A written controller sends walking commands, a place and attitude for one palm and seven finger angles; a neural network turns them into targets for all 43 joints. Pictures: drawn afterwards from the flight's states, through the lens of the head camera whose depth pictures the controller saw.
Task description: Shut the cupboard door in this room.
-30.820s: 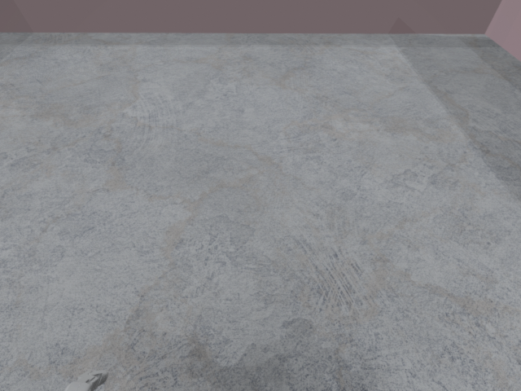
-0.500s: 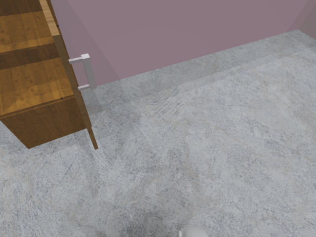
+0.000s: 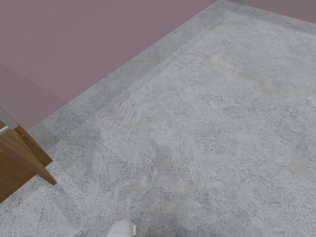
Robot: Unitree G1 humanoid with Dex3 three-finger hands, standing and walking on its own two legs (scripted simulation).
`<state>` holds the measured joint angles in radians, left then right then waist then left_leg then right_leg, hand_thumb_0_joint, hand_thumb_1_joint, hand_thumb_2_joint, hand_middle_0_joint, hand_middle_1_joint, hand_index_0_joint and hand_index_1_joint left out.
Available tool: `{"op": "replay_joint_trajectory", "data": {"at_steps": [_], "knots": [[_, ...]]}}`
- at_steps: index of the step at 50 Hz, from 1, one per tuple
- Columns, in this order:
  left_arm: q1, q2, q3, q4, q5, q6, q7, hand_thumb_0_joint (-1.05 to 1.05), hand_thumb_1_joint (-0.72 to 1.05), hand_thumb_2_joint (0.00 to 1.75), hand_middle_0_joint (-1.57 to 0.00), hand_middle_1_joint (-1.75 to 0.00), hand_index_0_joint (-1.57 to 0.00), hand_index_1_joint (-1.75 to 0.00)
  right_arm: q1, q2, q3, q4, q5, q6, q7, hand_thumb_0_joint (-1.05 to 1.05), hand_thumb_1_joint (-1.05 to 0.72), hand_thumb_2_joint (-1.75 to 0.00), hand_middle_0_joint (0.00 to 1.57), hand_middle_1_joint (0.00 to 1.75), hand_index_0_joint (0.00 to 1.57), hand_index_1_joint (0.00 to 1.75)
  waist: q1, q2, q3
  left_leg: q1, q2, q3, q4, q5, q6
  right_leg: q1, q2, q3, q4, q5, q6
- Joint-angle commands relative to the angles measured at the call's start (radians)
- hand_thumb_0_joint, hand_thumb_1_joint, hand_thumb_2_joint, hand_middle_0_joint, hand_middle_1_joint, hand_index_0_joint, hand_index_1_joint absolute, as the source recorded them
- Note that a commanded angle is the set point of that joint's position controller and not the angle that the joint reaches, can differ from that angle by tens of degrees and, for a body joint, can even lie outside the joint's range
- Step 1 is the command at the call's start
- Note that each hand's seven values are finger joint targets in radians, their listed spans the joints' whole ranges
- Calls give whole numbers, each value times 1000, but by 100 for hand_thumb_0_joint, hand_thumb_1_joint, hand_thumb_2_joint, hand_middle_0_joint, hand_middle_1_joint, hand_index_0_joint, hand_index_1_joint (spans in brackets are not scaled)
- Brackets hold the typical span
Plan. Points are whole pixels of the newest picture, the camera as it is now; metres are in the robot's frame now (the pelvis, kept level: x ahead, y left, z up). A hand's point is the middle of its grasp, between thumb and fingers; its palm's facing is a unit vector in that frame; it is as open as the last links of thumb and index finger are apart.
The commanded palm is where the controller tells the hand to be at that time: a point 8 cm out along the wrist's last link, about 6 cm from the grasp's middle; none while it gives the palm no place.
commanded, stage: walk around to get in front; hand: left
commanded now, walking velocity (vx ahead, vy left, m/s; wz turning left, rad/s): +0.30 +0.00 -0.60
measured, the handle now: out of the picture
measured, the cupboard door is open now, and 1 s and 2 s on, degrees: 89 89 89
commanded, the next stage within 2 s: none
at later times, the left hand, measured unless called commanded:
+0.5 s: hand (82, 211) +0.21 +0.26 -0.17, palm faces -0.21 -0.96 -0.19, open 7.3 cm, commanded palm none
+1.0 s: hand (156, 140) +0.46 +0.04 -0.16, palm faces -0.47 -0.84 -0.25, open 7.1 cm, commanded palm none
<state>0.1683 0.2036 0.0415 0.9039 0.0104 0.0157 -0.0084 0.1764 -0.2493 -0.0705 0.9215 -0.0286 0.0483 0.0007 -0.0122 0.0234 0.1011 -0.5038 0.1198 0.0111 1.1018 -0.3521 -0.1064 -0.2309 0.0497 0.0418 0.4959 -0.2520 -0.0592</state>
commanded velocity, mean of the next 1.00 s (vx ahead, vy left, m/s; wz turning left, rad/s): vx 0.34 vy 0.00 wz -0.40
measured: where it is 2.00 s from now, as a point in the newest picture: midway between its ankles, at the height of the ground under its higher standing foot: (206, 165)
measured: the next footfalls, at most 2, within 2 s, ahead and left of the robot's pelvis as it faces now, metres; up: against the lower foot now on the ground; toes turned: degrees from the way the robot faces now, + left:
left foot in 0.24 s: +0.11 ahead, +0.16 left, +0.00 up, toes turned -5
right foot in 0.76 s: +0.31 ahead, -0.15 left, +0.00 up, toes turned -35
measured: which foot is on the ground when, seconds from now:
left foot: up 0.00-0.22, down 0.24-0.78, up 0.80-1.00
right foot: down 0.00-0.24, up 0.26-0.74, down 0.76-1.00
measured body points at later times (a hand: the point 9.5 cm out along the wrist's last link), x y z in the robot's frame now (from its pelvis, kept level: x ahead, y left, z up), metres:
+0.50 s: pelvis +0.11 +0.06 +0.01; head +0.14 +0.09 +0.46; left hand +0.22 +0.31 -0.15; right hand +0.07 -0.19 -0.12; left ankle +0.07 +0.16 -0.74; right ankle +0.09 -0.11 -0.63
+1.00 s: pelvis +0.28 -0.08 +0.00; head +0.30 -0.11 +0.44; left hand +0.48 +0.08 -0.14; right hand +0.17 -0.28 -0.17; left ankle +0.37 +0.07 -0.64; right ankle +0.28 -0.13 -0.74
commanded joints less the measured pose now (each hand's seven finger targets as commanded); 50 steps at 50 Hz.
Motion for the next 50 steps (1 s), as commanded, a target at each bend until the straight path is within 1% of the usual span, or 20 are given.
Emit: {"op": "replay_joint_trajectory", "data": {"at_steps": [1, 7, 10, 11, 12, 13, 14, 17, 20, 25, 29, 33, 35, 37, 38, 39, 40, 42, 46, 50], "knots": [[87, 234, 68, -48, 7, -34, 3, 0, 90, 90, -20, -30, -20, -30, -73, -102, -19, -106, -1, -35, 4, 0, -90, -90, 20, 30, 20, 30, 60, -171, -59, -105, -10, -1, -82, 7, 2, 80, -248, 351, -258, -136, -122], [120, 241, 73, -39, 12, -37, 0, 0, 90, 90, -20, -30, -20, -30, -123, -77, -8, -147, 11, -68, 8, 0, -90, -90, 20, 30, 20, 30, 75, -196, -82, 35, -75, 11, -362, -55, 33, 73, -232, 407, -231, -110, -138], [62, 227, 71, -47, 8, -34, -1, 0, 90, 90, -20, -30, -20, -30, 5, -81, -10, -112, 17, -89, -4, 0, -90, -90, 20, 30, 20, 30, 2, -158, -116, 368, -104, 25, -611, 43, 50, -112, -177, 372, -121, -80, -89], [36, 182, 61, -61, 5, -33, -3, 0, 90, 90, -20, -30, -20, -30, 110, -127, -18, -80, 18, -99, -19, 0, -90, -90, 20, 30, 20, 30, -51, -50, -157, 596, -35, -21, -724, 43, 62, -260, -100, 307, 6, -104, -42], [53, 112, 47, -74, -8, -32, -14, 0, 90, 90, -20, -30, -20, -30, 203, -236, -43, -57, 4, -104, -25, 0, -90, -90, 20, 30, 20, 30, -91, 255, -220, 772, 236, -333, -838, -196, 119, -466, 39, 138, 279, -276, 19], [24, 119, 48, -91, 0, -35, -16, 0, 90, 90, -20, -30, -20, -30, 244, -289, -54, -58, 5, -95, -23, 0, -90, -90, 20, 30, 20, 30, -105, 297, -158, 662, 411, -508, -938, -344, 188, -541, 1, 31, 492, -348, 53], [0, 150, 59, -96, 8, -34, -24, 0, 90, 90, -20, -30, -20, -30, 188, -257, -43, -80, 8, -89, -20, 0, -90, -90, 20, 30, 20, 30, -82, 160, -68, 533, 414, -480, -970, -367, 215, -528, -65, 48, 563, -286, 58], [60, 137, 72, -25, 25, -15, -44, 0, 90, 90, -20, -30, -20, -30, 82, -130, -6, -82, 5, -105, -22, 0, -90, -90, 20, 30, 20, 30, 3, 139, 34, 364, 247, -195, -980, -200, 128, -470, -112, -1, 699, -75, 74], [93, 85, 62, -4, 21, -7, -47, 0, 90, 90, -20, -30, -20, -30, 146, -83, 3, -48, 11, -124, -27, 0, -90, -90, 20, 30, 20, 30, 18, 122, -6, 439, 177, 5, -912, 170, 91, -481, -105, -26, 746, 44, 88], [6, 52, 49, -27, 21, 3, -47, 0, 90, 90, -20, -30, -20, -30, 252, -51, 7, 14, 12, -134, -30, 0, -90, -90, 20, 30, 20, 30, 5, 116, 22, 497, 185, 107, -886, 423, 132, -565, -126, -71, 705, 90, 101], [-144, 34, 28, -67, 19, -5, -52, 0, 90, 90, -20, -30, -20, -30, 325, -44, 1, 62, 1, -133, -29, 0, -90, -90, 20, 30, 20, 30, -38, 128, 67, 566, 205, 152, -880, 515, 185, -565, -138, -149, 455, 84, 90], [-186, 18, 14, -72, 17, -23, -46, 0, 90, 90, -20, -30, -20, -30, 368, -59, -1, 107, -2, -126, -28, 0, -90, -90, 20, 30, 20, 30, -39, 140, 44, 614, 203, 232, -789, 883, 184, -404, -66, -236, 212, 27, 32], [-73, 45, 21, -34, 17, -34, -34, 0, 90, 90, -20, -30, -20, -30, 353, -87, -8, 115, 4, -125, -28, 0, -90, -90, 20, 30, 20, 30, 14, 150, -50, 628, 215, 258, -634, 1140, 166, -221, -18, -251, 141, 6, -8], [183, 115, 45, 52, 24, -55, -24, 0, 90, 90, -20, -30, -20, -30, 290, -110, -10, 97, 17, -125, -23, 0, -90, -90, 20, 30, 20, 30, 150, 104, -203, 464, 180, 281, -310, 1008, 118, 202, -22, -222, 11, 137, -44], [309, 232, 69, 90, 28, -68, -11, 0, 90, 90, -20, -30, -20, -30, 297, -54, 2, 82, 35, -125, -10, 0, -90, -90, 20, 30, 20, 30, 203, -101, -329, 152, 90, 272, 1, 397, 81, 530, -275, 80, 1, 213, -129], [360, 303, 83, 108, 6, -68, 6, 0, 90, 90, -20, -30, -20, -30, 298, 1, 11, 44, 43, -122, -16, 0, -90, -90, 20, 30, 20, 30, 176, -234, -434, -82, -63, 164, 335, -252, 46, 648, -517, 507, -56, 452, -245], [293, 300, 84, 95, -11, -58, 14, 0, 90, 90, -20, -30, -20, -30, 226, -23, 5, 26, 41, -115, -20, 0, -90, -90, 20, 30, 20, 30, 154, -100, -345, -121, -24, 23, 391, -195, 78, 537, -507, 428, -117, 422, -257], [139, 208, 55, 68, -15, -66, 11, 0, 90, 90, -20, -30, -20, -30, 209, -10, -1, 64, 27, -104, -10, 0, -90, -90, 20, 30, 20, 30, 81, -19, -172, -107, 49, -4, 338, 0, 75, 254, -411, 272, -163, 283, -136], [53, 119, 28, 74, 1, -90, 13, 0, 90, 90, -20, -30, -20, -30, 296, 38, 8, 117, 1, -62, -8, 0, -90, -90, 20, 30, 20, 30, -25, -89, -62, 7, 67, 17, 179, 93, 64, -74, -286, 73, -241, 253, -79], [91, 86, 33, 90, 5, -103, 15, 0, 90, 90, -20, -30, -20, -30, 228, 39, 2, 93, -4, -58, 0, 0, -90, -90, 20, 30, 20, 30, -23, -130, -42, -82, 65, 17, 69, 174, 44, -53, -249, 70, -295, 142, -82]]}}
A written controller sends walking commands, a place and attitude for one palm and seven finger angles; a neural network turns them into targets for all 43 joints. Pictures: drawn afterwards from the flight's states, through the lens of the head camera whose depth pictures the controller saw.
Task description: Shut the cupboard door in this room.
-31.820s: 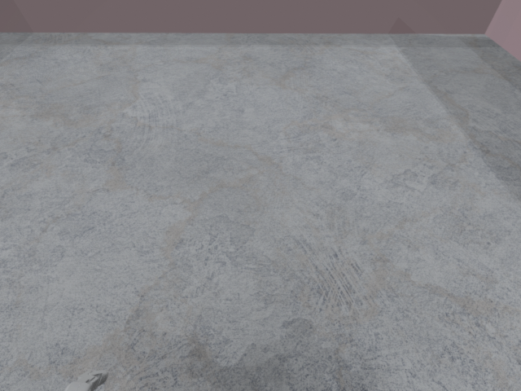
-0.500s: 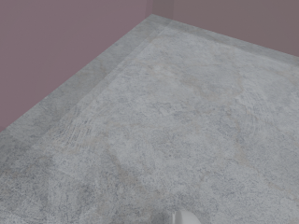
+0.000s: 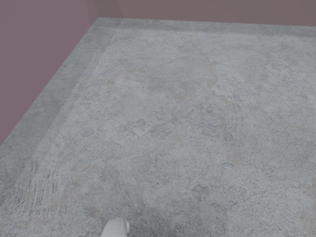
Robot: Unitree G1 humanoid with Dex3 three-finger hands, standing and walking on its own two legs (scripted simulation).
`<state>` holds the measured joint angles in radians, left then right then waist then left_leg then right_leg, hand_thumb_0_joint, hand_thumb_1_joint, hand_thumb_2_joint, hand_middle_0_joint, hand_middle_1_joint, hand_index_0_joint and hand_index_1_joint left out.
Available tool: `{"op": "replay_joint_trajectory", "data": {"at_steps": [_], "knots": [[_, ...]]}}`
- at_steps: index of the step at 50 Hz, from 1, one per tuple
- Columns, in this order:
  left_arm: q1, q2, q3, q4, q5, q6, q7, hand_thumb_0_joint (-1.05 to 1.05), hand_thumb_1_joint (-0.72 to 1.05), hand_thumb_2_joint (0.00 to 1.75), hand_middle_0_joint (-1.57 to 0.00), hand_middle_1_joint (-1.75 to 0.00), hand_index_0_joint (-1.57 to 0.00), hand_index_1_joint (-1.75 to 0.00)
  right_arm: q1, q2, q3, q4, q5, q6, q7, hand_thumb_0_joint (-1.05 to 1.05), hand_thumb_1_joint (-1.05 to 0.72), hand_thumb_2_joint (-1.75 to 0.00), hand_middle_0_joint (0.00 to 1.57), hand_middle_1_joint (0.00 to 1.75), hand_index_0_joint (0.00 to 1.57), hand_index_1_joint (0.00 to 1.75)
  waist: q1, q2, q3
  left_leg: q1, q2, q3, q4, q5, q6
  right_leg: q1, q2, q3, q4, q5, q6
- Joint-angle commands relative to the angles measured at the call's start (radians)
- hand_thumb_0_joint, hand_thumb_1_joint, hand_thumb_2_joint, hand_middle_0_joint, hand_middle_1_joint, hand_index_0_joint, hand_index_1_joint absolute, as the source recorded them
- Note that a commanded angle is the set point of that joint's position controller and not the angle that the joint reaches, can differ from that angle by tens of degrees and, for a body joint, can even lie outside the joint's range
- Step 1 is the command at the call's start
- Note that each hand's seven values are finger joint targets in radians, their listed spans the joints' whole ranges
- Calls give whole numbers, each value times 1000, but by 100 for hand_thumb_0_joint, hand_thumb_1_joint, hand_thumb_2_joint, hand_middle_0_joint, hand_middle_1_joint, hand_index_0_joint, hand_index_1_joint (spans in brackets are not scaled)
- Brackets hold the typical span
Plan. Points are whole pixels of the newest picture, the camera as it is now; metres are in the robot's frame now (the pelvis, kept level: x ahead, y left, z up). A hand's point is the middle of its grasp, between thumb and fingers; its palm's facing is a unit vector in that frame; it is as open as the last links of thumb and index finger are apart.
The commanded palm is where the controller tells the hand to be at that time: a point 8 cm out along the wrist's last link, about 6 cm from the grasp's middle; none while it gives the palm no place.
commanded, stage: walk around to get in front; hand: left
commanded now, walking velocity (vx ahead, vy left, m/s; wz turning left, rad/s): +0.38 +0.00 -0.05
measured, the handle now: out of the picture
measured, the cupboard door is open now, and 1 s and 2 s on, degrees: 89 89 89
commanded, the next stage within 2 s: walk to a spot facing it in 1.82 s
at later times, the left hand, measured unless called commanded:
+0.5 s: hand out of the picture +0.12 +0.22 -0.18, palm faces +0.08 -0.99 -0.13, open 7.3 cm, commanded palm none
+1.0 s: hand (122, 124) +0.55 +0.17 -0.16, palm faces -0.08 -0.98 -0.20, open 7.3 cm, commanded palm none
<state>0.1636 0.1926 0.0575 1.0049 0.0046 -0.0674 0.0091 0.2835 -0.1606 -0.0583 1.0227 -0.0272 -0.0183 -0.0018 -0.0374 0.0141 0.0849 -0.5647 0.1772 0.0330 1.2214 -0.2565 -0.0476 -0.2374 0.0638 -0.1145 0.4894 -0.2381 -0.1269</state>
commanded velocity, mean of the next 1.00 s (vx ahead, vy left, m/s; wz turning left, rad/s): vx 0.38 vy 0.00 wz -0.06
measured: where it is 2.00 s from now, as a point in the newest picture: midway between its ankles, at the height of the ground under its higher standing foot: (165, 143)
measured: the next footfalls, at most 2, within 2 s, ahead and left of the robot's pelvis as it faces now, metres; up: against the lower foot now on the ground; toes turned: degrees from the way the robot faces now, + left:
left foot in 0.40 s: +0.30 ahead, +0.16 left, +0.00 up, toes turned +8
right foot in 0.88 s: +0.49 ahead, -0.11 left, +0.00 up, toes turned -15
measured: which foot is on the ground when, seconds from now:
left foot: up 0.00-0.38, down 0.40-0.88, up 0.90-1.00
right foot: down 0.00-0.42, up 0.44-0.86, down 0.88-1.00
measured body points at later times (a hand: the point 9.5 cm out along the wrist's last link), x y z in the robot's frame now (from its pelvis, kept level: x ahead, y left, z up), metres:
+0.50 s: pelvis +0.22 +0.07 -0.01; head +0.24 +0.08 +0.44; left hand +0.12 +0.27 -0.17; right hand +0.33 -0.16 -0.15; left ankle +0.26 +0.16 -0.74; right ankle +0.10 -0.04 -0.65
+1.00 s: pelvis +0.42 +0.00 +0.00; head +0.44 -0.02 +0.44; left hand +0.55 +0.22 -0.14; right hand +0.34 -0.21 -0.17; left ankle +0.35 +0.14 -0.64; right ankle +0.45 -0.10 -0.74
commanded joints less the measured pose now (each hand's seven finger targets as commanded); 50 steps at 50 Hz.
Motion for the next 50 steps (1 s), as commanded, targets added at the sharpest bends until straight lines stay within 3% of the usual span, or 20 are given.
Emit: {"op": "replay_joint_trajectory", "data": {"at_steps": [1, 7, 13, 16, 18, 19, 20, 21, 23, 25, 27, 30, 39, 40, 42, 43, 44, 45, 48, 50], "knots": [[114, 97, 14, -3, 8, -23, -4, 0, 90, 90, -20, -30, -20, -30, 78, -61, -10, -21, -5, 6, 6, 0, -90, -90, 20, 30, 20, 30, 15, -119, -18, -54, 4, -7, -77, 96, -17, -10, -258, 231, -293, 145, -12], [250, 86, 1, 47, 10, -36, 6, 0, 90, 90, -20, -30, -20, -30, -151, -67, -5, -86, -1, -14, 22, 0, -90, -90, 20, 30, 20, 30, 76, -103, 9, -185, -7, 0, -250, 98, -16, 199, -294, 261, -261, 361, -43], [337, 87, -7, 92, 14, -29, 18, 0, 90, 90, -20, -30, -20, -30, -304, -50, 8, -127, 5, -25, 34, 0, -90, -90, 20, 30, 20, 30, 114, -106, 21, -108, -59, 54, -479, 58, 16, 316, -312, 238, -232, 538, -39], [333, 110, -3, 105, 16, -24, 18, 0, 90, 90, -20, -30, -20, -30, -260, -58, 7, -111, 4, -34, 28, 0, -90, -90, 20, 30, 20, 30, 79, -90, -20, 59, -122, 110, -601, -3, 48, 332, -303, 195, -121, 751, -26], [300, 109, -4, 112, 9, -27, 17, 0, 90, 90, -20, -30, -20, -30, -53, -92, -7, -44, -1, -42, 9, 0, -90, -90, 20, 30, 20, 30, -24, -95, -110, 383, -160, 129, -698, 107, 79, 210, -260, 138, 105, 846, 20], [286, 85, -5, 99, 4, -28, 13, 0, 90, 90, -20, -30, -20, -30, 109, -166, -27, -2, -8, -48, 0, 0, -90, -90, 20, 30, 20, 30, -89, 8, -204, 661, -46, 3, -727, 184, 118, 19, -203, 111, 319, 606, 58], [326, 31, -16, 81, -9, -29, 1, 0, 90, 90, -20, -30, -20, -30, 237, -268, -53, 30, -19, -55, -7, 0, -90, -90, 20, 30, 20, 30, -107, 233, -322, 919, 260, -373, -764, 304, 251, -276, -68, 27, 666, -65, 104], [279, 45, -14, 62, -1, -34, 4, 0, 90, 90, -20, -30, -20, -30, 251, -272, -51, 41, 3, -44, -10, 0, -90, -90, 20, 30, 20, 30, -98, 205, -306, 878, 328, -456, -862, 349, 301, -359, -67, 108, 821, -310, 93], [201, 37, -3, 59, 11, -15, -3, 0, 90, 90, -20, -30, -20, -30, 83, -172, -30, 3, 11, -50, -8, 0, -90, -90, 20, 30, 20, 30, -38, 77, -88, 558, 261, -320, -971, 51, 255, -395, -159, 130, 842, -180, 99], [200, -2, -1, 68, 26, 13, -17, 0, 90, 90, -20, -30, -20, -30, 23, -104, -12, -2, 4, -59, -12, 0, -90, -90, 20, 30, 20, 30, 15, 36, 20, 368, 198, -186, -1032, -11, 200, -338, -196, 125, 781, -105, 115], [235, -30, -2, 66, 29, 37, -19, 0, 90, 90, -20, -30, -20, -30, 13, -87, -7, 3, 8, -68, -14, 0, -90, -90, 20, 30, 20, 30, 52, 66, 20, 306, 154, -84, -1051, 34, 191, -313, -207, 111, 725, -55, 128], [200, -38, 3, 32, 27, 52, -26, 0, 90, 90, -20, -30, -20, -30, 21, -87, -19, -2, 5, -72, -12, 0, -90, -90, 20, 30, 20, 30, 69, 87, 28, 277, 125, -5, -1085, 26, 197, -314, -227, 86, 591, 27, 144], [-69, 10, 4, -67, 24, 33, -38, 0, 90, 90, -20, -30, -20, -30, 157, -134, -30, 55, -6, -59, -9, 0, -90, -90, 20, 30, 20, 30, 2, 98, 33, 478, 132, 36, -977, 252, 178, -251, -162, -22, 148, 29, 142], [-49, 16, 7, -65, 25, 28, -37, 0, 90, 90, -20, -30, -20, -30, 155, -137, -29, 57, -5, -56, -10, 0, -90, -90, 20, 30, 20, 30, 18, 91, 16, 491, 131, 46, -932, 333, 168, -199, -145, -33, 109, 18, 130], [151, 67, 18, 1, 27, 9, -33, 0, 90, 90, -20, -30, -20, -30, 143, -142, -25, 57, 4, -54, -8, 0, -90, -90, 20, 30, 20, 30, 116, 24, -115, 457, 65, 119, -650, 499, 113, 110, -102, -52, -12, 68, 100], [301, 154, 40, 48, 34, -6, -23, 0, 90, 90, -20, -30, -20, -30, 139, -115, -20, 44, 16, -56, 2, 0, -90, -90, 20, 30, 20, 30, 180, -116, -231, 264, 2, 168, -382, 345, 72, 370, -276, 145, -43, 54, 42], [417, 270, 68, 75, 25, -10, -7, 0, 90, 90, -20, -30, -20, -30, 138, -54, -3, -1, 24, -56, 9, 0, -90, -90, 20, 30, 20, 30, 193, -356, -303, -17, -146, 159, -82, -279, 29, 553, -536, 548, -133, 185, -70], [377, 265, 65, 76, 10, -3, 0, 0, 90, 90, -20, -30, -20, -30, 58, -87, -11, -18, 22, -48, 2, 0, -90, -90, 20, 30, 20, 30, 188, -219, -244, -91, -108, 17, 60, -314, 51, 497, -553, 531, -168, 218, -96], [174, 152, 32, 26, 8, -7, 1, 0, 90, 90, -20, -30, -20, -30, 5, -64, -15, -6, 12, -37, 8, 0, -90, -90, 20, 30, 20, 30, 102, -105, -70, -87, -11, -29, 65, -106, 43, 190, -455, 330, -221, 79, -31], [125, 98, 17, 21, 16, -13, 5, 0, 90, 90, -20, -30, -20, -30, 49, -31, -12, 15, 3, -17, 12, 0, -90, -90, 20, 30, 20, 30, 51, -106, -23, -13, -4, -3, -20, -51, 29, 52, -400, 200, -269, 64, 2]]}}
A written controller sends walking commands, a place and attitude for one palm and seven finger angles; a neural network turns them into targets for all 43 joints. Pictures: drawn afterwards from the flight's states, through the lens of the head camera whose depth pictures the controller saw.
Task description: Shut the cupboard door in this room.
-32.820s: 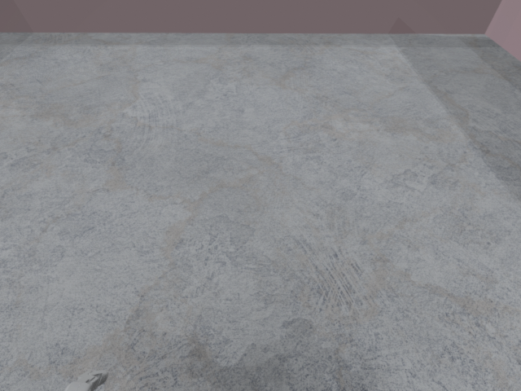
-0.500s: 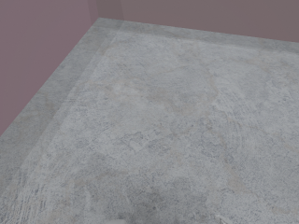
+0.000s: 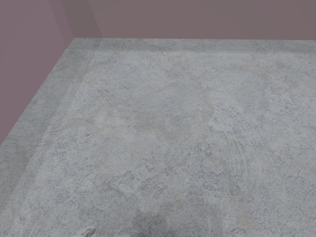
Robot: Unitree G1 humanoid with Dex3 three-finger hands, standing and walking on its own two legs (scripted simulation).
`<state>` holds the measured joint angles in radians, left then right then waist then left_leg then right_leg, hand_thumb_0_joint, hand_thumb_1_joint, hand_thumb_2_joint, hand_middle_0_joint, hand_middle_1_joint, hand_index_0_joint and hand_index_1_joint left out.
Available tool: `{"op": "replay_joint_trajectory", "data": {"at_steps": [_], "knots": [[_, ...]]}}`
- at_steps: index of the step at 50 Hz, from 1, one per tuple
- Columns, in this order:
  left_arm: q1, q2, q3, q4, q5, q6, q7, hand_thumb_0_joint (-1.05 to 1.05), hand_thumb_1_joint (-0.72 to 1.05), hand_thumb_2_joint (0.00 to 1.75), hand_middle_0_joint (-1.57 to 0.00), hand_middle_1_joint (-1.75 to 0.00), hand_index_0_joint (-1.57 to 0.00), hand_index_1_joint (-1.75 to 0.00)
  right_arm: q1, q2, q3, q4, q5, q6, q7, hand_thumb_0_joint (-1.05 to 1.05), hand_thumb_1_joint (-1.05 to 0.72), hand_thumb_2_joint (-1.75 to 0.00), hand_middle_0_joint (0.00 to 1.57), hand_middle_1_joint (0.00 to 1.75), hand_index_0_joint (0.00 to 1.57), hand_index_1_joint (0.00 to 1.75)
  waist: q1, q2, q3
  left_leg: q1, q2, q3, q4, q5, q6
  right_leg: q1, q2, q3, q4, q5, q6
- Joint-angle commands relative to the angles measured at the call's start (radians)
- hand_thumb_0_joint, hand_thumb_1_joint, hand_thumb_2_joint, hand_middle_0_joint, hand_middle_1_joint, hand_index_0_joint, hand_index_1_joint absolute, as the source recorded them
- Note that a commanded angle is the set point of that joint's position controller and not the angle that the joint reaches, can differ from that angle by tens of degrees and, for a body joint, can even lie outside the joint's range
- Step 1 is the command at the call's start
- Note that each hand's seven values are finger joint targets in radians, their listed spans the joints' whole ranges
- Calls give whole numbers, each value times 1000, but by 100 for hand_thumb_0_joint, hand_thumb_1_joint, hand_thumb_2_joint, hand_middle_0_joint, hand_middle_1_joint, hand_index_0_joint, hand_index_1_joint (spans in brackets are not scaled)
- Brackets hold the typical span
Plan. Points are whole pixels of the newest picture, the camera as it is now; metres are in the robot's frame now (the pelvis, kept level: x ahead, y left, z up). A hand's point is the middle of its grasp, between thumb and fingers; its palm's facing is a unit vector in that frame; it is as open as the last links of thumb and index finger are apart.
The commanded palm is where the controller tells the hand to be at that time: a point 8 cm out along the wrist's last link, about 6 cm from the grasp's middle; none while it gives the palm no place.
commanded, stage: walk around to get in front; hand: left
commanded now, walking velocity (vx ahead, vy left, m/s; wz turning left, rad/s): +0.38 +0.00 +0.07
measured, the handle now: out of the picture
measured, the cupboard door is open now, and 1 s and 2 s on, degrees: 89 89 89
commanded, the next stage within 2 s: walk to a spot facing it in 0.82 s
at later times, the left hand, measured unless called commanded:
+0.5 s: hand (83, 222) +0.19 +0.24 -0.17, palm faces +0.06 -0.99 -0.15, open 7.3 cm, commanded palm none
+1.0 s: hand (124, 131) +0.52 +0.16 -0.15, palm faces +0.00 -0.97 -0.23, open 7.1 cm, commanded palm none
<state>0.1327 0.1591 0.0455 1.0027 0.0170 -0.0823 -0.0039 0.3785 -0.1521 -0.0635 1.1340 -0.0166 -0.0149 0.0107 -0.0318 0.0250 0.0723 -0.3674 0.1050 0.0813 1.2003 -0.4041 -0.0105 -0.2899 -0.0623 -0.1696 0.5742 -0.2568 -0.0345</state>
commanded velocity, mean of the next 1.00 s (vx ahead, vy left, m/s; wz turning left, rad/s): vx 0.32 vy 0.00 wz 0.01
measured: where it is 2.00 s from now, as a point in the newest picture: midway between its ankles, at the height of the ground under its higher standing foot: (168, 185)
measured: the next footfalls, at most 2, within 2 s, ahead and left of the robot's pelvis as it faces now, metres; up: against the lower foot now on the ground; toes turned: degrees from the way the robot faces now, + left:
left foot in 0.32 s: +0.27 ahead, +0.16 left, +0.00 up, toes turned +12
right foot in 0.82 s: +0.49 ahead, -0.11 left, +0.00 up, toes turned -14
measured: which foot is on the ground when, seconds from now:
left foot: up 0.00-0.30, down 0.32-0.82, up 0.84-1.00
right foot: down 0.00-0.32, up 0.34-0.80, down 0.82-1.00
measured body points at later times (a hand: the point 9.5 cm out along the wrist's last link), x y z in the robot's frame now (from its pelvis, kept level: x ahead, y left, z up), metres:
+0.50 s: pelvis +0.21 +0.06 +0.01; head +0.23 +0.08 +0.46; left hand +0.19 +0.29 -0.16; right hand +0.26 -0.17 -0.13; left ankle +0.23 +0.15 -0.73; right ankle +0.17 -0.08 -0.64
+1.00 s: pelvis +0.41 -0.02 +0.00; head +0.44 -0.05 +0.45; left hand +0.52 +0.21 -0.13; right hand +0.37 -0.24 -0.16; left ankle +0.37 +0.13 -0.63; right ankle +0.45 -0.10 -0.73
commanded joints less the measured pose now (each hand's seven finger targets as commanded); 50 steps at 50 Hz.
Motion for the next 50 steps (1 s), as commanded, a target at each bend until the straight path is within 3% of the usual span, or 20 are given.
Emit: {"op": "replay_joint_trajectory", "data": {"at_steps": [1, 4, 11, 13, 14, 15, 16, 17, 19, 21, 24, 31, 37, 38, 40, 41, 42, 43, 45, 50], "knots": [[162, 119, 24, 28, 6, -1, 17, 0, 90, 90, -20, -30, -20, -30, -35, -33, -6, -93, -8, -13, 3, 0, -90, -90, 20, 30, 20, 30, 33, -135, 2, -192, 63, -34, -46, 110, -17, 73, -253, 208, -365, 96, -83], [154, 109, 28, 32, 13, -9, 21, 0, 90, 90, -20, -30, -20, -30, -67, -16, -10, -117, -7, -6, 14, 0, -90, -90, 20, 30, 20, 30, 14, -164, 38, -165, 74, -14, -234, 158, -33, 28, -235, 151, -407, 68, -96], [206, 168, 32, 63, 9, -4, 13, 0, 90, 90, -20, -30, -20, -30, -221, -53, -7, -185, -6, -29, 32, 0, -90, -90, 20, 30, 20, 30, 49, -149, 53, -77, 26, 43, -532, 202, -10, 131, -244, 146, -364, 72, -91], [207, 172, 32, 72, 7, 2, 12, 0, 90, 90, -20, -30, -20, -30, -178, -77, -13, -175, -11, -36, 26, 0, -90, -90, 20, 30, 20, 30, 17, -103, 31, 50, -6, 73, -605, 198, -3, 120, -231, 125, -270, 144, -75], [205, 164, 31, 72, 7, 4, 12, 0, 90, 90, -20, -30, -20, -30, -77, -111, -22, -147, -14, -43, 20, 0, -90, -90, 20, 30, 20, 30, -31, -25, -24, 218, -23, 65, -662, 203, 7, 72, -193, 84, -110, 217, -53], [218, 133, 26, 59, 2, 5, 6, 0, 90, 90, -20, -30, -20, -30, 78, -195, -41, -106, -23, -50, 9, 0, -90, -90, 20, 30, 20, 30, -93, 146, -123, 422, 80, -86, -738, 140, 50, -37, -102, 13, 156, 170, -7], [233, 77, 14, 33, -9, 7, -5, 0, 90, 90, -20, -30, -20, -30, 194, -308, -71, -77, -27, -55, -2, 0, -90, -90, 20, 30, 20, 30, -114, 395, -191, 573, 333, -457, -892, 128, 137, -274, 37, -16, 486, -280, 40], [176, 105, 18, 9, -1, 6, -1, 0, 90, 90, -20, -30, -20, -30, 193, -304, -63, -70, -14, -44, -12, 0, -90, -90, 20, 30, 20, 30, -112, 304, -181, 550, 376, -524, -951, 107, 180, -351, 18, 119, 638, -309, 19], [119, 100, 23, 24, 2, 13, -9, 0, 90, 90, -20, -30, -20, -30, 35, -208, -41, -111, -7, -49, -18, 0, -90, -90, 20, 30, 20, 30, -54, 140, -64, 355, 321, -389, -981, 68, 162, -379, -65, 150, 713, -149, 17], [149, 74, 22, 49, 13, 29, -17, 0, 90, 90, -20, -30, -20, -30, -33, -144, -20, -120, -10, -64, -21, 0, -90, -90, 20, 30, 20, 30, -4, 82, -21, 241, 254, -216, -1005, 149, 115, -307, -90, 158, 668, -49, 33], [178, 46, 19, 51, 13, 53, -16, 0, 90, 90, -20, -30, -20, -30, -24, -116, -15, -102, -2, -77, -27, 0, -90, -90, 20, 30, 20, 30, 29, 68, -31, 223, 214, -105, -1027, 244, 119, -294, -85, 148, 617, 19, 50], [12, 35, 20, -33, 11, 68, -25, 0, 90, 90, -20, -30, -20, -30, 44, -105, -20, -66, -4, -77, -27, 0, -90, -90, 20, 30, 20, 30, 15, 68, 49, 285, 213, -12, -1067, 281, 149, -373, -103, 111, 325, 112, 75], [-55, 44, 18, -63, 8, 48, -25, 0, 90, 90, -20, -30, -20, -30, 81, -129, -24, -33, -14, -64, -24, 0, -90, -90, 20, 30, 20, 30, 1, 84, 38, 325, 225, 46, -959, 461, 124, -206, -36, 39, 66, 73, 35], [-12, 53, 22, -53, 9, 43, -23, 0, 90, 90, -20, -30, -20, -30, 73, -136, -26, -32, -13, -62, -25, 0, -90, -90, 20, 30, 20, 30, 25, 82, 12, 328, 221, 63, -896, 548, 113, -131, -18, 26, 32, 58, 21], [249, 122, 41, 32, 15, 23, -15, 0, 90, 90, -20, -30, -20, -30, 46, -134, -23, -32, -3, -60, -20, 0, -90, -90, 20, 30, 20, 30, 148, -32, -127, 236, 147, 127, -558, 613, 55, 230, 6, 31, -78, 107, -5], [378, 230, 70, 71, 23, 7, -2, 0, 90, 90, -20, -30, -20, -30, 73, -77, -13, -51, 9, -59, -8, 0, -90, -90, 20, 30, 20, 30, 189, -264, -238, -15, 45, 176, -243, 275, 14, 470, -234, 324, -136, 94, -71], [425, 308, 81, 84, 2, 9, 6, 0, 90, 90, -20, -30, -20, -30, 55, -56, -1, -91, 13, -52, -5, 0, -90, -90, 20, 30, 20, 30, 169, -369, -273, -188, -65, 67, 7, -168, -7, 519, -401, 630, -259, 183, -153], [348, 281, 78, 71, -5, 15, 11, 0, 90, 90, -20, -30, -20, -30, 3, -67, -10, -98, 12, -44, -9, 0, -90, -90, 20, 30, 20, 30, 151, -231, -186, -251, -24, -40, 116, -136, 11, 452, -402, 568, -283, 149, -166], [209, 187, 50, 36, -6, 8, 12, 0, 90, 90, -20, -30, -20, -30, -47, -50, -13, -79, 9, -38, -8, 0, -90, -90, 20, 30, 20, 30, 95, -108, -85, -243, 44, -83, 132, 51, 7, 248, -333, 416, -295, 158, -96], [132, 67, 14, 22, 6, -13, 21, 0, 90, 90, -20, -30, -20, -30, 54, -6, -7, -37, -4, 16, -12, 0, -90, -90, 20, 30, 20, 30, -10, -141, -39, -138, 43, -72, -12, 168, -29, 32, -250, 92, -333, 417, -47]]}}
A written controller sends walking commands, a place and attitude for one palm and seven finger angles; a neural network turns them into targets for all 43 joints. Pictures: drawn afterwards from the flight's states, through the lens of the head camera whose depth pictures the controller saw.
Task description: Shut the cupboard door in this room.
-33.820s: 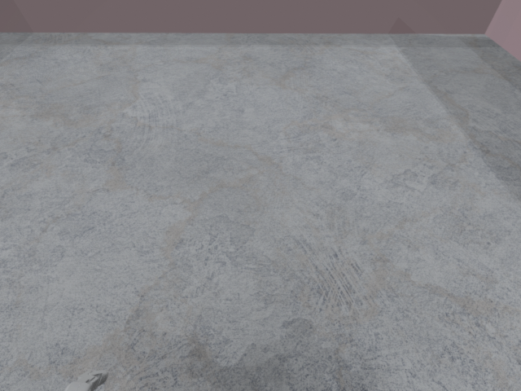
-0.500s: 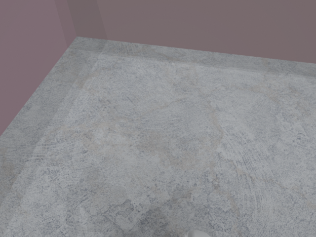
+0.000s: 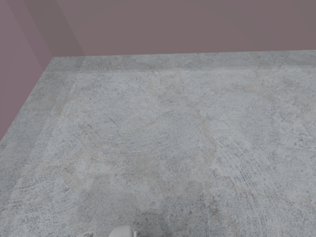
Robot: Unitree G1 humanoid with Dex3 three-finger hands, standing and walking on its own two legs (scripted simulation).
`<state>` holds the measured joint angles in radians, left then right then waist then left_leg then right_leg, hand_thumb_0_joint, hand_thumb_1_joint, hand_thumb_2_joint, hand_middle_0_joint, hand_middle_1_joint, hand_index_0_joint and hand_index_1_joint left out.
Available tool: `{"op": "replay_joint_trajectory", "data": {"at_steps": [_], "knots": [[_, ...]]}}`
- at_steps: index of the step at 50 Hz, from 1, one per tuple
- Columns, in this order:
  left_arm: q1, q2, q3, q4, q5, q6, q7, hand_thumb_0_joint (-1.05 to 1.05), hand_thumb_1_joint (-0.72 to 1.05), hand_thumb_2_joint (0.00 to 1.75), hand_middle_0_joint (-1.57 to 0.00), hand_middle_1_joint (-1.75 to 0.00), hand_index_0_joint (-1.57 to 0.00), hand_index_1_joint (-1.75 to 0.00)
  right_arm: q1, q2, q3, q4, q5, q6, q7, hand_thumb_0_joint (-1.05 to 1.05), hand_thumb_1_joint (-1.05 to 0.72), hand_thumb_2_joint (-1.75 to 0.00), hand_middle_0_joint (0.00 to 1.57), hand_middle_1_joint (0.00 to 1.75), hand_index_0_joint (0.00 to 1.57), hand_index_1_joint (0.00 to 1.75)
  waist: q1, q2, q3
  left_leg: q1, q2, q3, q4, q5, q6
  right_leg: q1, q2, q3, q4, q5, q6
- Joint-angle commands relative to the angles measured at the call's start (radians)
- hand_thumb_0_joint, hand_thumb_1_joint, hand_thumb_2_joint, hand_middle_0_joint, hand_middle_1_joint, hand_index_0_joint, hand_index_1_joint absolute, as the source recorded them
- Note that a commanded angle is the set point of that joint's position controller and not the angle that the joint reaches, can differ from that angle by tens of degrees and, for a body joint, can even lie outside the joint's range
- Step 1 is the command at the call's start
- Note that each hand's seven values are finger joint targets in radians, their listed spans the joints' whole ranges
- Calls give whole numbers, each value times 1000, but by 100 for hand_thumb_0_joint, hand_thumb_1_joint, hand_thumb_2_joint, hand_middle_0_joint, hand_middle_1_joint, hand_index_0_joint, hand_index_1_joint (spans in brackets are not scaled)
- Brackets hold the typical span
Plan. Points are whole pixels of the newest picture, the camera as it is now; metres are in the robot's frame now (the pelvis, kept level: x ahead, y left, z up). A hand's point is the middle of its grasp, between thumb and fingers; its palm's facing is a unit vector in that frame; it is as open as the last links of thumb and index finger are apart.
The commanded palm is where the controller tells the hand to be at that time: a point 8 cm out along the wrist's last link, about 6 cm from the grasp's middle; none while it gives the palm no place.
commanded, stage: walk to a spot facing it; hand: left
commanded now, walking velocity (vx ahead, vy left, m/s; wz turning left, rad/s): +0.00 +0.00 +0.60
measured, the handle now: out of the picture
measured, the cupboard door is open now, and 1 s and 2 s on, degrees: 89 89 89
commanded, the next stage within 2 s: none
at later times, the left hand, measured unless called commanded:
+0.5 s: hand out of the picture +0.08 +0.26 -0.19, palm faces +0.32 -0.92 -0.20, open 7.3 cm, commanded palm none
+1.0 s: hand out of the picture +0.10 +0.21 -0.14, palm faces +0.53 -0.80 -0.27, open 7.3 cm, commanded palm none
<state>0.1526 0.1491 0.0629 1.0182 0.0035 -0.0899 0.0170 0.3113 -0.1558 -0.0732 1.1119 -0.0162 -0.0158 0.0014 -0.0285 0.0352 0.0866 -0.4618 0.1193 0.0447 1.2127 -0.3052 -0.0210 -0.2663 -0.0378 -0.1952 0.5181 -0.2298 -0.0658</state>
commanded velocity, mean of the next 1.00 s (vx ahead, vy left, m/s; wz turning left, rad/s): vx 0.00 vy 0.00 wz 0.60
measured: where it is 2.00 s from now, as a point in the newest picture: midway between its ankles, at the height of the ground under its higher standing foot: outside the picture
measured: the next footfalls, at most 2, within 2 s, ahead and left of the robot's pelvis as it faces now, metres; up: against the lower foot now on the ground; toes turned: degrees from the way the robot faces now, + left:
left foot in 0.34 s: +0.17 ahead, +0.15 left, +0.00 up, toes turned +21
right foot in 0.86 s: +0.20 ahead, -0.10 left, +0.00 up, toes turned +27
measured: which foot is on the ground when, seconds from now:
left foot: up 0.00-0.32, down 0.34-0.86, up 0.88-1.00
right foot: down 0.00-0.34, up 0.36-0.84, down 0.86-1.00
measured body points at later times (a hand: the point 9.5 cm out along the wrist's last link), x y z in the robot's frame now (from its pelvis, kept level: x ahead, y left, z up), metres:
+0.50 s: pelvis +0.09 +0.05 -0.01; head +0.14 +0.10 +0.44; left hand +0.07 +0.31 -0.17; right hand +0.27 -0.16 -0.14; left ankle +0.14 +0.14 -0.74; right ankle +0.09 -0.11 -0.65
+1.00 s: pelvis +0.12 -0.01 +0.00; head +0.16 -0.01 +0.45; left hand +0.07 +0.25 -0.12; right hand +0.30 -0.21 -0.15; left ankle +0.07 +0.11 -0.66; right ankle +0.17 -0.12 -0.74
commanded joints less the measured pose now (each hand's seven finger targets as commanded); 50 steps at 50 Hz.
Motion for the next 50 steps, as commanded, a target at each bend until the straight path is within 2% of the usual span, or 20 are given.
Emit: {"op": "replay_joint_trajectory", "data": {"at_steps": [1, 7, 12, 14, 15, 16, 17, 18, 19, 23, 26, 36, 39, 41, 42, 43, 44, 45, 47, 50], "knots": [[112, 79, -8, -1, 19, -3, 1, 0, 90, 90, -20, -30, -20, -30, 100, -9, 3, -27, -4, 22, -1, 0, -90, -90, 20, 30, 20, 30, -10, -154, -45, -50, 23, -27, -47, 74, -25, 7, -271, 93, -279, 420, -18], [124, 135, -3, -9, 16, 19, 6, 0, 90, 90, -20, -30, -20, -30, -98, -45, 10, -122, 1, 32, 16, 0, -90, -90, 20, 30, 20, 30, 26, -160, -26, -111, 11, 33, -272, 66, -41, 145, -295, 14, -235, 539, -42], [157, 187, 16, -12, 20, 44, 11, 0, 90, 90, -20, -30, -20, -30, -200, -67, 17, -182, -3, 26, 24, 0, -90, -90, 20, 30, 20, 30, 60, -163, -49, -51, -18, 80, -477, 25, -14, 251, -337, 0, -124, 597, -32], [151, 204, 23, -17, 21, 53, 10, 0, 90, 90, -20, -30, -20, -30, -166, -91, 10, -188, -6, 26, 22, 0, -90, -90, 20, 30, 20, 30, 37, -154, -80, 46, -46, 96, -557, 36, 4, 246, -342, -18, -10, 651, -13], [137, 218, 27, -27, 17, 55, 9, 0, 90, 90, -20, -30, -20, -30, -98, -121, 0, -180, -9, 25, 19, 0, -90, -90, 20, 30, 20, 30, -3, -127, -125, 157, -68, 100, -627, 111, 13, 217, -331, -46, 106, 627, 13], [122, 220, 31, -46, 10, 58, 6, 0, 90, 90, -20, -30, -20, -30, -5, -178, -17, -166, -15, 18, 15, 0, -90, -90, 20, 30, 20, 30, -50, -17, -204, 350, -26, 35, -714, 386, 45, 104, -281, -78, 298, 477, 64], [124, 162, 21, -87, -7, 62, -2, 0, 90, 90, -20, -30, -20, -30, 61, -289, -43, -167, -17, 8, 7, 0, -90, -90, 20, 30, 20, 30, -69, 285, -272, 559, 250, -330, -748, 911, 189, -193, -105, -77, 564, -222, 152], [79, 156, 9, -120, 1, 73, 3, 0, 90, 90, -20, -30, -20, -30, 98, -328, -45, -147, 8, 16, -2, 0, -90, -90, 20, 30, 20, 30, -79, 271, -333, 574, 341, -415, -768, 1066, 287, -255, -60, 75, 711, -480, 148], [27, 160, 11, -135, 4, 85, 7, 0, 90, 90, -20, -30, -20, -30, 56, -298, -43, -155, 10, 21, -9, 0, -90, -90, 20, 30, 20, 30, -60, 134, -253, 506, 316, -360, -799, 871, 284, -297, -89, 134, 735, -418, 140], [57, 150, 28, -97, 14, 109, 0, 0, 90, 90, -20, -30, -20, -30, -132, -228, -27, -218, 0, 14, -18, 0, -90, -90, 20, 30, 20, 30, 13, 88, -168, 298, 150, -258, -866, 434, 189, -263, -90, 185, 684, -203, 154], [80, 149, 32, -99, 17, 122, -3, 0, 90, 90, -20, -30, -20, -30, -152, -227, -32, -233, -1, 13, -14, 0, -90, -90, 20, 30, 20, 30, 28, 59, -162, 233, 114, -258, -916, 253, 176, -235, -76, 187, 633, -141, 161], [-41, 157, 22, -203, 9, 118, 4, 0, 90, 90, -20, -30, -20, -30, -87, -257, -60, -236, -9, 36, -3, 0, -90, -90, 20, 30, 20, 30, -12, 108, -159, 255, 94, -429, -884, 234, 203, -173, -14, 195, 314, -224, 159], [9, 167, 21, -201, 3, 114, 6, 0, 90, 90, -20, -30, -20, -30, -116, -263, -66, -252, -8, 44, 0, 0, -90, -90, 20, 30, 20, 30, 9, 132, -166, 192, 58, -456, -858, 266, 183, -42, 22, 179, 154, -195, 143], [98, 184, 30, -186, 0, 107, 9, 0, 90, 90, -20, -30, -20, -30, -151, -245, -66, -270, -2, 49, 3, 0, -90, -90, 20, 30, 20, 30, 55, 100, -190, 67, 0, -428, -805, 172, 124, 163, 14, 168, -86, -58, 125], [136, 244, 42, -184, 10, 99, 15, 0, 90, 90, -20, -30, -20, -30, -147, -195, -61, -277, 7, 53, 9, 0, -90, -90, 20, 30, 20, 30, 74, -62, -201, -81, -85, -347, -655, 9, 60, 298, -133, 298, -242, -113, 75], [118, 332, 53, -202, 28, 94, 19, 0, 90, 90, -20, -30, -20, -30, -158, -141, -52, -304, 10, 50, 10, 0, -90, -90, 20, 30, 20, 30, 85, -349, -145, -251, -224, -114, -380, -212, -27, 282, -423, 591, -333, -169, -41], [42, 325, 43, -229, 18, 100, 24, 0, 90, 90, -20, -30, -20, -30, -174, -205, -65, -303, -2, 53, 11, 0, -90, -90, 20, 30, 20, 30, 63, -250, -104, -178, -165, -135, -191, -241, -18, 87, -485, 540, -320, -99, -84], [-39, 280, 33, -256, 18, 98, 25, 0, 90, 90, -20, -30, -20, -30, -138, -198, -64, -295, -7, 63, 20, 0, -90, -90, 20, 30, 20, 30, 10, -178, -75, -148, -146, -138, -83, -164, -15, 8, -412, 426, -309, -87, -79], [-80, 227, 20, -254, 13, 87, 19, 0, 90, 90, -20, -30, -20, -30, -115, -184, -61, -250, -10, 78, 26, 0, -90, -90, 20, 30, 20, 30, -17, -219, -28, -148, -111, -106, 19, -79, -38, 2, -303, 297, -253, 56, -31], [-7, 212, 15, -229, 15, 77, 17, 0, 90, 90, -20, -30, -20, -30, -115, -163, -47, -248, -4, 77, 31, 0, -90, -90, 20, 30, 20, 30, 2, -211, -42, -156, -101, -62, -18, -50, -61, 105, -275, 185, -189, 294, -20]]}}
